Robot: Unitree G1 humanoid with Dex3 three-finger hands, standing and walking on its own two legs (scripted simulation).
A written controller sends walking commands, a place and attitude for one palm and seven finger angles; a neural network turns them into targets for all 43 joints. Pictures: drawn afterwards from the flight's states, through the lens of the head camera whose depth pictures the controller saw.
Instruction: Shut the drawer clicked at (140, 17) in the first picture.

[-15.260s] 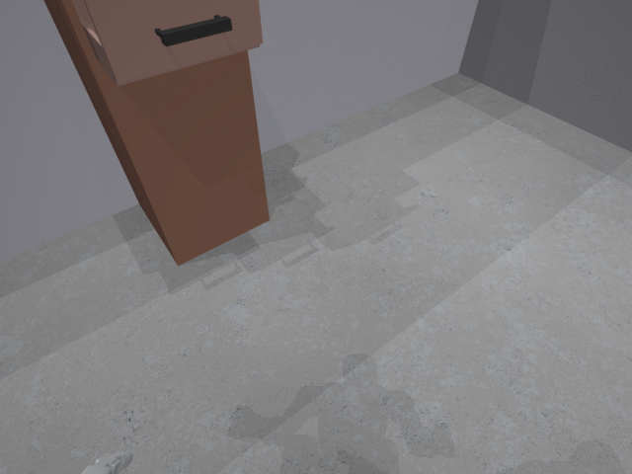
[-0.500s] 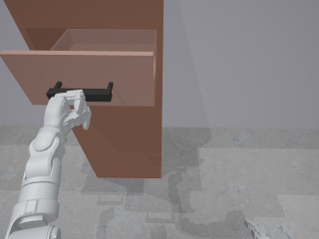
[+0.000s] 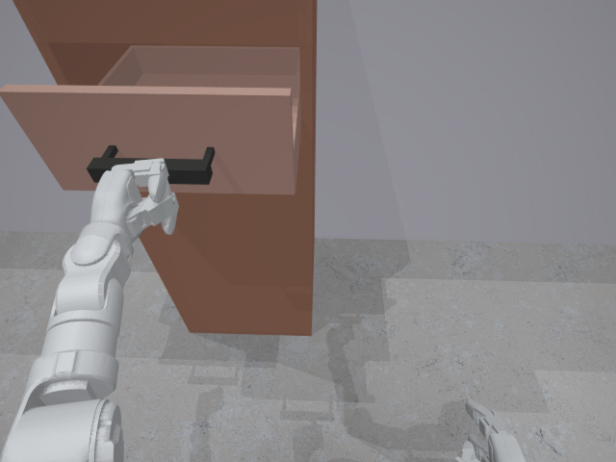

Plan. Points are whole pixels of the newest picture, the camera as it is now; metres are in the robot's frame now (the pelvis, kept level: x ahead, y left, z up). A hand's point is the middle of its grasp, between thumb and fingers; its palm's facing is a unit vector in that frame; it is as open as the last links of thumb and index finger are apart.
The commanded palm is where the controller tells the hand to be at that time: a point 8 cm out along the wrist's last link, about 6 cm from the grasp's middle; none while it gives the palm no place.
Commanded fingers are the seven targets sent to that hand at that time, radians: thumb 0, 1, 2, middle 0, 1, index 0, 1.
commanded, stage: push the drawer shut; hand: left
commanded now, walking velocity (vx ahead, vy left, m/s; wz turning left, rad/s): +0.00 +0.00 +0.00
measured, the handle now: (156, 161) +0.48 +0.24 +0.14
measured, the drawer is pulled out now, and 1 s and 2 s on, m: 0.15 0.02 0.00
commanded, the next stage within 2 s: pull the fist back off the drawer in 1.44 s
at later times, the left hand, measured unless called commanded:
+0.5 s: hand (183, 172) +0.45 +0.20 +0.15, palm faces +0.02 -1.00 -0.01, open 3.4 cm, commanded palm +0.44 +0.25 +0.14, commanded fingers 0.00 0.90 0.90 -1.40 -1.60 -1.40 -1.60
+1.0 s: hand (192, 142) +0.52 +0.20 +0.15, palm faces +0.00 -1.00 +0.01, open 3.3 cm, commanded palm +0.50 +0.25 +0.14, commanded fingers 0.00 0.90 0.90 -1.40 -1.60 -1.40 -1.60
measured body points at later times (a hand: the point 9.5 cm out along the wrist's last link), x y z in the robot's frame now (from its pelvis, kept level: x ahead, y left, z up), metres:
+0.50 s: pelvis -0.01 +0.00 -0.01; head +0.03 -0.01 +0.44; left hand +0.44 +0.25 +0.15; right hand +0.05 -0.27 -0.12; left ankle -0.03 +0.10 -0.74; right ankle +0.03 -0.11 -0.74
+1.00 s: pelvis +0.00 +0.01 -0.01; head +0.09 +0.02 +0.43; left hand +0.52 +0.25 +0.15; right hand -0.01 -0.26 -0.12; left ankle -0.03 +0.10 -0.74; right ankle +0.03 -0.11 -0.74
